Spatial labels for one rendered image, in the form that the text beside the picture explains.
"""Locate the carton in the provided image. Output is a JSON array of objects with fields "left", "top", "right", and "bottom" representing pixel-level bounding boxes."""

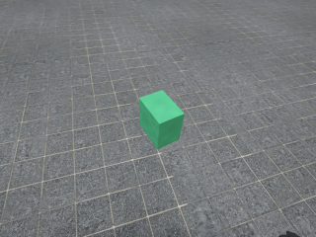
[{"left": 138, "top": 90, "right": 185, "bottom": 150}]

